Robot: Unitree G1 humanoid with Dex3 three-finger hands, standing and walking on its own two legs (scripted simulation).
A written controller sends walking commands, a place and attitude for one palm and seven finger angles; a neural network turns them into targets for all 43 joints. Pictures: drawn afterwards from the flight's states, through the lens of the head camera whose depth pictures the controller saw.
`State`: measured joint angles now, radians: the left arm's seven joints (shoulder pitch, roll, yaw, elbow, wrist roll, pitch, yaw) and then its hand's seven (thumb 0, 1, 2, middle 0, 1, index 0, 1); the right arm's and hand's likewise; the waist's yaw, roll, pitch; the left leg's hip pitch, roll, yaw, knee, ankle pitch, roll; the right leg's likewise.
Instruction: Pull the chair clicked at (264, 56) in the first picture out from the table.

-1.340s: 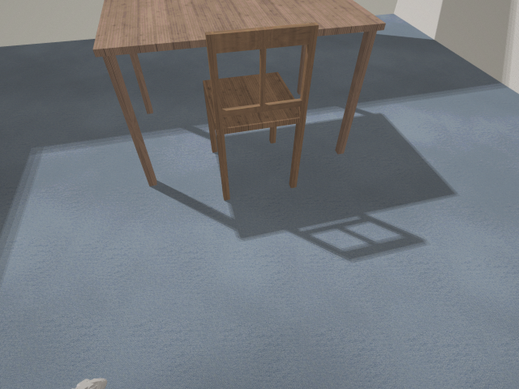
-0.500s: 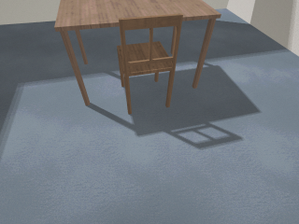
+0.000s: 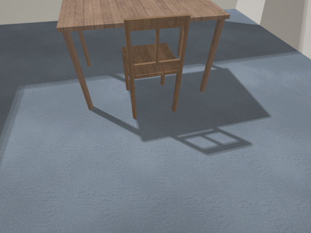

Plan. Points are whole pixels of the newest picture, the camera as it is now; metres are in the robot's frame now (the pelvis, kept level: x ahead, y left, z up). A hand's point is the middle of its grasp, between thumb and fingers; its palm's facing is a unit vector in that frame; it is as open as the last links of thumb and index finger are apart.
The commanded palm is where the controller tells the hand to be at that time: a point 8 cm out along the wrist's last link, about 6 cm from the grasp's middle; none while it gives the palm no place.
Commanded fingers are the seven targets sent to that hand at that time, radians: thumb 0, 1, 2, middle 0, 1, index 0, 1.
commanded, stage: look at it before walking up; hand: left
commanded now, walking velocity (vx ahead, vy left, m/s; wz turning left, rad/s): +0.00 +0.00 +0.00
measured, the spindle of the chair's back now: (157, 46) +1.21 +0.06 -0.13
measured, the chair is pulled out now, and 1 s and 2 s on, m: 0.00 0.00 0.00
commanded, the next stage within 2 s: walk to a spot facing it in 0.10 s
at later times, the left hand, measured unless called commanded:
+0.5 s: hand out of the picture +0.06 +0.21 -0.18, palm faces -0.12 -0.96 -0.25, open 7.4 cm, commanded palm none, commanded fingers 0.00 0.90 0.90 -0.20 -0.30 -0.20 -0.30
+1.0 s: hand out of the picture +0.16 +0.18 -0.19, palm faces -0.26 -0.95 -0.17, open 7.4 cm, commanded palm none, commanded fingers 0.00 0.90 0.90 -0.20 -0.30 -0.20 -0.30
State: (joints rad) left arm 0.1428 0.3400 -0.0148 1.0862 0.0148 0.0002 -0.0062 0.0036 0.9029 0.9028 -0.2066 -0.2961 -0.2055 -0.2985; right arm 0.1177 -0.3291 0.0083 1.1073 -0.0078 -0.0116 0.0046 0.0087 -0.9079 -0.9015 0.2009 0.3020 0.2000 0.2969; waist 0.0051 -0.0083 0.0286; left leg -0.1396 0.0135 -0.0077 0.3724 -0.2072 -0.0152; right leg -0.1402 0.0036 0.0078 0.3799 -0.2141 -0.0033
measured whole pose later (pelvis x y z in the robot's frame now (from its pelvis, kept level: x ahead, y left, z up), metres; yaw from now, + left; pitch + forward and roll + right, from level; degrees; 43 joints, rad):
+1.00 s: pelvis +0.17 -0.01 -0.02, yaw -23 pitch +2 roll -1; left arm 0.46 0.19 0.06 1.04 0.03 -0.02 -0.01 0.00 0.90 0.90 -0.21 -0.30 -0.21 -0.30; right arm 0.10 -0.18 -0.03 0.89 -0.02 -0.05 0.02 0.01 -0.91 -0.90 0.20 0.30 0.20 0.30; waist 0.07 -0.03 0.03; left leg -0.43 0.07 0.07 0.58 -0.22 -0.02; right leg -0.08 0.05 0.16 0.52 -0.45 -0.01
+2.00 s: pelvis +0.52 -0.23 -0.02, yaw -52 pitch +0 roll -2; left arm 0.35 0.23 0.07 1.01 0.02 -0.02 -0.01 0.00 0.92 0.90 -0.20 -0.30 -0.20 -0.30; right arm 0.12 -0.18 -0.04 0.91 -0.03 -0.05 0.02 0.01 -0.92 -0.90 0.20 0.30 0.20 0.30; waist 0.06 -0.02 0.00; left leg -0.38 0.09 0.12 0.59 -0.21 -0.01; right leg -0.16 0.04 0.02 0.57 -0.39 -0.02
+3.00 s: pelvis +0.62 -0.33 -0.01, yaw -55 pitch +1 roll -2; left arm 0.17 0.24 0.09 0.96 0.03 0.07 0.01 0.00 0.91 0.90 -0.20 -0.30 -0.20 -0.30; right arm 0.26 -0.18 -0.06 0.95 -0.02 0.01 0.00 0.01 -0.92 -0.90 0.20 0.30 0.20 0.30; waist -0.03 -0.05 0.05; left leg -0.35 0.02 0.10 0.60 -0.26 0.07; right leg -0.52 -0.08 -0.06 1.14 -0.39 0.07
